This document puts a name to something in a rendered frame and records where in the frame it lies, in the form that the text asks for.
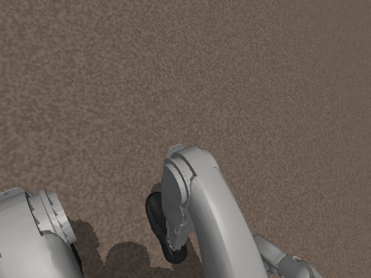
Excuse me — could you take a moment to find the right robot arm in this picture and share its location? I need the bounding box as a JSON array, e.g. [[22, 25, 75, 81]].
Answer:
[[278, 254, 323, 278]]

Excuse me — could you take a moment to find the right robot foot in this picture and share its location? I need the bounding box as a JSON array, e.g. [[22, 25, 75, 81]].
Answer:
[[146, 192, 187, 264]]

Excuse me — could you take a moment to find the right robot hand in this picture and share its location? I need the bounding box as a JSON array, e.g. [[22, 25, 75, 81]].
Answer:
[[253, 234, 287, 278]]

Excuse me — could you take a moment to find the left robot foot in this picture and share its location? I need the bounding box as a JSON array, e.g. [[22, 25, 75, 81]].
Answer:
[[70, 243, 83, 275]]

